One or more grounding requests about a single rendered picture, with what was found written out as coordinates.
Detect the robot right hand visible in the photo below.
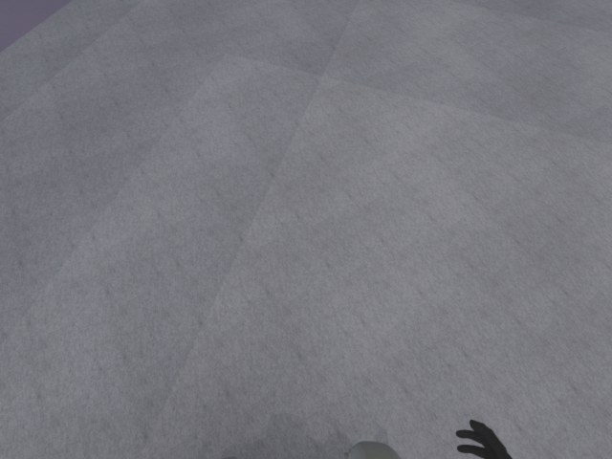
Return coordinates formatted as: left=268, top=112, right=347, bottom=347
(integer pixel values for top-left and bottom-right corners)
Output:
left=456, top=420, right=513, bottom=459

